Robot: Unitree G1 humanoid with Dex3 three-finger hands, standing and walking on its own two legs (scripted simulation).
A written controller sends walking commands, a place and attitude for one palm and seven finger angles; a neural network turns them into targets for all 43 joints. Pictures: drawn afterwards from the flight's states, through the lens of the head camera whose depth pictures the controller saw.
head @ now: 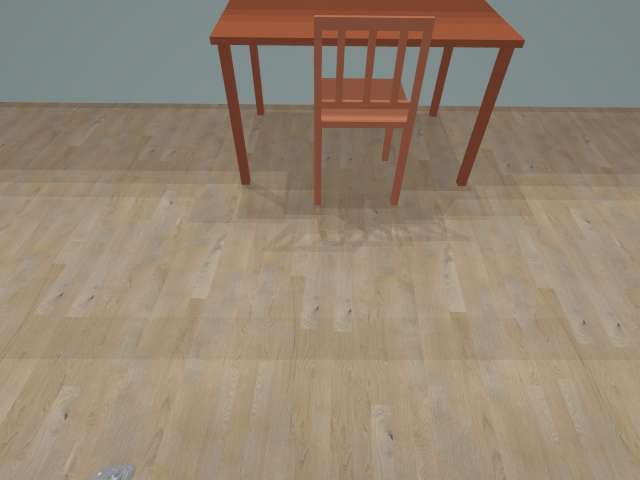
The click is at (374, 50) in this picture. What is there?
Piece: chair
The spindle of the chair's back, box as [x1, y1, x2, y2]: [363, 31, 376, 101]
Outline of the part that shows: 376,31 369,31 363,101 369,101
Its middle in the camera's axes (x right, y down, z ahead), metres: +0.18 -0.63 +1.41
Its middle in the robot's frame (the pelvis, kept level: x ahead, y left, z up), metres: +1.48 -0.11 -0.11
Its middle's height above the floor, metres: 0.66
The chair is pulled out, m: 0.00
